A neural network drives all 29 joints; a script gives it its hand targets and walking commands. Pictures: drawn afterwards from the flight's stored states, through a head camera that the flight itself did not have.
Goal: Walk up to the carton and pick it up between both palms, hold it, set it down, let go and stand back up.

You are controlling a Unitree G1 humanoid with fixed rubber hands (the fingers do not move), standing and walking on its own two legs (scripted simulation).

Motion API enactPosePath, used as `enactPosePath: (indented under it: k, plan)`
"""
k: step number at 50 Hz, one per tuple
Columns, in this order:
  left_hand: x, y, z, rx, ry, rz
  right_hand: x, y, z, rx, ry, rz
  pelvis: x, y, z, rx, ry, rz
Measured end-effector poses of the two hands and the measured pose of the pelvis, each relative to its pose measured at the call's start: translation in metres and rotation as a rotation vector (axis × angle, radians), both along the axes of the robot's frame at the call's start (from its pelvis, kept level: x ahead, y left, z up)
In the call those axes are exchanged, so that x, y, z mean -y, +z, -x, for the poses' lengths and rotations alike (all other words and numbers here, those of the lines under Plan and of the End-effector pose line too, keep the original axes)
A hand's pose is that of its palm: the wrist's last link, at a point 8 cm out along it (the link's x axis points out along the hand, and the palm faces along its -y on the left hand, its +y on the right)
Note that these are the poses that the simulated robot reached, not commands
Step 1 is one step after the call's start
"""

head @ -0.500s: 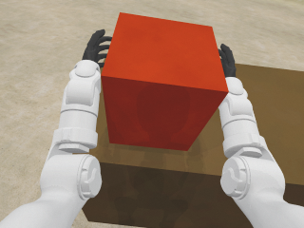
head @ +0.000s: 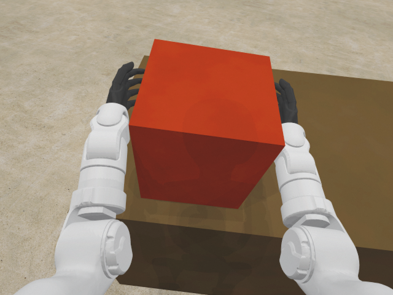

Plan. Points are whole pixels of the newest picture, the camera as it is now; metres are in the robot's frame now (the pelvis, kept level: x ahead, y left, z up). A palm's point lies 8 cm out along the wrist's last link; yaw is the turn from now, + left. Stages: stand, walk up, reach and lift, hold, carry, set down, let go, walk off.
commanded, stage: set down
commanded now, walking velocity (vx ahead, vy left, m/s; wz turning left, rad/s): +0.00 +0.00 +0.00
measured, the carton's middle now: (200, 132) +0.44 -0.04 +0.11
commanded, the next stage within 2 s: none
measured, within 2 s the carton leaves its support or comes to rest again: rests again in 1.40 s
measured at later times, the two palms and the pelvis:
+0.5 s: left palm (130, 128) +0.42 +0.10 +0.14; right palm (292, 135) +0.39 -0.22 +0.14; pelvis -0.02 +0.00 +0.00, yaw -2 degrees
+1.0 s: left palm (116, 138) +0.41 +0.13 +0.12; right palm (283, 128) +0.39 -0.20 +0.16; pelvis -0.04 -0.02 +0.00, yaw -1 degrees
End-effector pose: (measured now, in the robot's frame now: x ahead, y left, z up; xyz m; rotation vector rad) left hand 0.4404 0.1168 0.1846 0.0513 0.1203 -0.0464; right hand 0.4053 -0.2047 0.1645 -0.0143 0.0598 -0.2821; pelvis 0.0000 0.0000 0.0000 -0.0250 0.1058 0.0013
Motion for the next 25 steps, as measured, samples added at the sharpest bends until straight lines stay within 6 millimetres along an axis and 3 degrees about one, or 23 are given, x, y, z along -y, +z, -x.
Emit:
enactPosePath:
  k: [6,10,15,21,25]
  plan:
    - [0.000,0.029,-0.008,0.028,-0.020,-0.041,-0.001,0.023,-0.003,0.016,-0.009,-0.008,-0.014,-0.001,0.000,0.047,-0.017,-0.001]
    - [0.002,0.029,-0.008,0.008,-0.017,-0.057,0.002,0.032,-0.005,-0.016,0.002,-0.011,-0.017,-0.002,0.003,0.072,-0.034,0.001]
    - [0.007,0.002,-0.002,-0.064,-0.015,-0.052,0.009,0.027,-0.002,-0.086,0.016,0.000,-0.014,-0.003,0.007,0.080,-0.048,-0.001]
    - [0.014,-0.041,0.012,-0.155,-0.011,-0.020,0.016,-0.005,0.009,-0.166,0.015,0.003,-0.004,-0.002,0.014,0.054,-0.042,-0.003]
    - [0.016,-0.047,0.018,-0.144,-0.006,-0.006,0.018,-0.022,0.018,-0.152,0.011,-0.007,0.001,-0.002,0.018,0.016,-0.035,-0.008]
